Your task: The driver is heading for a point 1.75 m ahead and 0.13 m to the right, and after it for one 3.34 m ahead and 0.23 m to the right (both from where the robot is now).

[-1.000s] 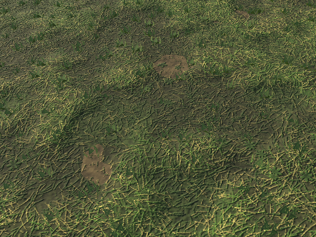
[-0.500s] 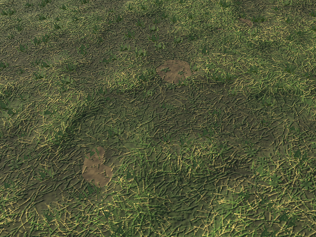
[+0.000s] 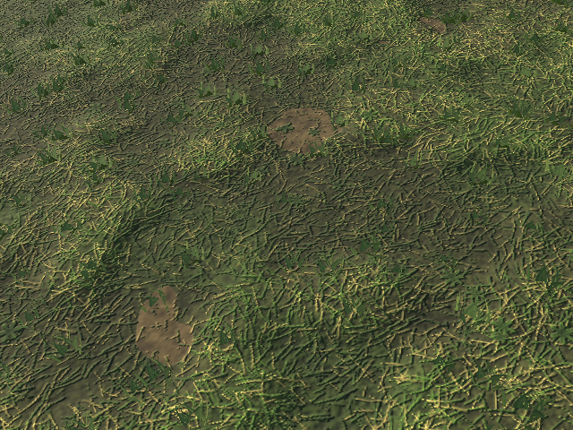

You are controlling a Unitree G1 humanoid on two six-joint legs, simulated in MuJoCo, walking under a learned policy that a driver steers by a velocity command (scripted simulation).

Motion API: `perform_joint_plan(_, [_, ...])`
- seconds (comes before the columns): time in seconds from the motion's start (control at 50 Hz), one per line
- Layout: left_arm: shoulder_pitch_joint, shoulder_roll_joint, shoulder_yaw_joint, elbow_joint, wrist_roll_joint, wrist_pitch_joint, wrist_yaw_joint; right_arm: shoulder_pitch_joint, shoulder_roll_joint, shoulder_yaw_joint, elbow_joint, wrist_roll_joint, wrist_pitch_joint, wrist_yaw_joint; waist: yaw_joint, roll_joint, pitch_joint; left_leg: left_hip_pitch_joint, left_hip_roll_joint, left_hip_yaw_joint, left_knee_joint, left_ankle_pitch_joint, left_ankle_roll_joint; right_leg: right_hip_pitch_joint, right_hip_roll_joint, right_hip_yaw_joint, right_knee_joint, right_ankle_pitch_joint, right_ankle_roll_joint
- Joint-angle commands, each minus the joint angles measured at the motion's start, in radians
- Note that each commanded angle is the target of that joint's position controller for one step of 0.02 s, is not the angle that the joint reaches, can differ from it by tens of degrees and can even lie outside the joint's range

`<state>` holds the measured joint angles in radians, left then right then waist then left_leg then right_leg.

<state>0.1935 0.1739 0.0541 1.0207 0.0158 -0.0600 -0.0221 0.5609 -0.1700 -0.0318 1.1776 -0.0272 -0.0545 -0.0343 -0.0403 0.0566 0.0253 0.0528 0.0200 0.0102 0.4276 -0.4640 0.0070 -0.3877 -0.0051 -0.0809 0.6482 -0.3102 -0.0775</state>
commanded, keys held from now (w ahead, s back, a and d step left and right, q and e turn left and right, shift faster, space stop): w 1.00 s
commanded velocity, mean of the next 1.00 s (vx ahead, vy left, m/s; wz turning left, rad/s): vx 0.47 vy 0.00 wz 0.00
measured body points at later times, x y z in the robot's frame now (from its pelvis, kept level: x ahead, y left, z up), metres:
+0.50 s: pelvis +0.24 -0.02 +0.00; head +0.28 -0.01 +0.45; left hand +0.12 +0.19 -0.14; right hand +0.43 -0.22 -0.12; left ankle +0.39 +0.07 -0.71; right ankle +0.07 -0.10 -0.72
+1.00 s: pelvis +0.52 -0.01 +0.01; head +0.55 -0.01 +0.46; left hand +0.70 +0.20 -0.11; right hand +0.42 -0.23 -0.13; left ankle +0.40 +0.07 -0.72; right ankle +0.69 -0.13 -0.69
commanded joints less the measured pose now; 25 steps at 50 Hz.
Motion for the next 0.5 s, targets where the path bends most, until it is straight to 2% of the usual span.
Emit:
perform_joint_plan(0.02, [0.368,0.116,0.049,0.067,0.003,-0.021,0.017,-0.065,-0.098,-0.010,-0.061,0.008,-0.032,0.016,0.222,-0.120,-0.005,-0.485,0.059,0.022,0.340,0.474,0.107,0.543,-0.059,0.134,-0.182,-0.051,-0.053])
perform_joint_plan(0.04, [0.504,0.247,0.073,0.082,0.016,-0.017,0.023,-0.022,-0.011,0.006,-0.106,0.021,-0.041,0.027,0.223,-0.386,-0.129,-0.697,-0.083,0.101,0.724,-0.020,0.062,0.672,-0.372,0.689,-0.416,-0.276,-0.172])
perform_joint_plan(0.06, [0.424,0.185,0.052,0.080,0.003,0.000,0.022,-0.120,-0.080,-0.014,-0.124,-0.007,-0.036,0.036,0.181,-0.222,-0.046,-0.768,-0.035,-0.035,0.845,-0.040,0.088,0.553,-0.374,0.792,-0.483,-0.361,-0.180])
perform_joint_plan(0.08, [0.304,0.160,0.040,0.049,0.008,0.002,0.022,-0.181,-0.063,-0.016,-0.151,-0.008,-0.033,0.045,0.131,-0.145,0.060,-0.810,0.019,-0.034,0.883,0.051,0.102,0.445,-0.364,0.676,-0.460,-0.344,-0.164])
perform_joint_plan(0.1, [0.225,0.128,0.029,0.027,0.007,-0.005,0.018,-0.210,-0.045,-0.013,-0.157,-0.007,-0.036,0.050,0.101,-0.079,0.099,-0.777,0.055,-0.035,0.834,0.141,0.104,0.345,-0.322,0.554,-0.472,-0.197,-0.144])
perform_joint_plan(0.14, [0.171,0.072,0.006,0.021,0.004,-0.020,0.019,-0.155,-0.024,-0.018,-0.143,-0.014,-0.020,0.055,0.029,-0.096,0.085,-0.651,0.083,-0.030,0.737,0.199,0.088,0.234,-0.240,0.376,-0.487,0.009,-0.102])
perform_joint_plan(0.18, [0.220,0.066,-0.003,0.042,0.007,-0.032,0.027,-0.150,-0.033,-0.024,-0.144,-0.012,0.001,0.059,0.011,-0.112,0.063,-0.635,0.069,-0.006,0.706,0.232,0.075,0.239,-0.215,0.294,-0.486,0.188,-0.106])
perform_joint_plan(0.26, [0.291,0.080,-0.011,0.057,0.001,-0.043,0.032,-0.334,-0.045,-0.027,-0.207,-0.009,0.019,0.064,0.026,-0.106,0.088,-0.748,0.068,0.027,0.571,0.330,0.050,0.294,-0.203,0.209,-0.514,0.349,-0.119])
perform_joint_plan(0.32, [0.327,0.068,-0.020,0.059,-0.001,-0.044,0.033,-0.495,-0.037,-0.020,-0.265,0.002,0.013,0.067,0.054,-0.121,0.108,-0.747,0.051,0.056,0.390,0.410,0.035,0.314,-0.179,0.160,-0.524,0.404,-0.119])
perform_joint_plan(0.38, [0.361,0.077,-0.019,0.067,-0.001,-0.049,0.036,-0.592,-0.034,-0.014,-0.298,0.008,0.010,0.070,0.075,-0.132,0.120,-0.695,0.025,0.081,0.247,0.457,0.042,0.349,-0.181,0.134,-0.524,0.467,-0.118])
perform_joint_plan(0.42, [0.377,0.085,-0.016,0.075,0.004,-0.050,0.040,-0.624,-0.042,-0.015,-0.314,0.008,0.005,0.070,0.080,-0.132,0.126,-0.678,0.017,0.086,0.191,0.439,0.062,0.402,-0.201,0.131,-0.506,0.519,-0.122])
perform_joint_plan(0.46, [0.369,0.097,-0.012,0.078,0.009,-0.050,0.044,-0.617,-0.054,-0.021,-0.321,0.008,-0.002,0.065,0.064,-0.130,0.115,-0.637,0.000,0.093,0.151,0.385,0.093,0.461,-0.220,0.119,-0.450,0.650,-0.116])
perform_joint_plan(0.48, [0.355,0.106,-0.010,0.077,0.012,-0.050,0.046,-0.578,-0.062,-0.026,-0.313,0.009,-0.007,0.061,0.043,-0.133,0.089,-0.571,-0.025,0.103,0.133,0.345,0.110,0.480,-0.218,0.105,-0.385,0.795,-0.105])
perform_joint_plan(0.5, [0.344,0.119,-0.005,0.077,0.013,-0.049,0.047,-0.492,-0.077,-0.036,-0.288,0.008,-0.014,0.053,0.007,-0.142,0.039,-0.467,-0.058,0.115,0.118,0.307,0.128,0.492,-0.212,0.090,-0.277,0.938,-0.092])
Velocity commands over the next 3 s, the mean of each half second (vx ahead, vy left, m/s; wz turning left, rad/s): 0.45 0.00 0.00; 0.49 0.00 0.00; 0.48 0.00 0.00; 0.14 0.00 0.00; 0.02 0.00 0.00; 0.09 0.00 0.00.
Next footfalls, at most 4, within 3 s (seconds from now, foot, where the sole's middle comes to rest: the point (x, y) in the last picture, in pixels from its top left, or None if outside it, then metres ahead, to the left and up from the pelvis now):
0.54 left None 0.44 0.07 -0.76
1.10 right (349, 334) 0.74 -0.11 -0.76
1.62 left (281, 254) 1.01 0.06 -0.76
1.98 right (352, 272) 0.94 -0.14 -0.76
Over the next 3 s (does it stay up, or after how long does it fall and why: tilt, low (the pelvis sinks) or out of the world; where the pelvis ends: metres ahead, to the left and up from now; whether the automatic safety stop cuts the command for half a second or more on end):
stays up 0.98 -0.03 0.01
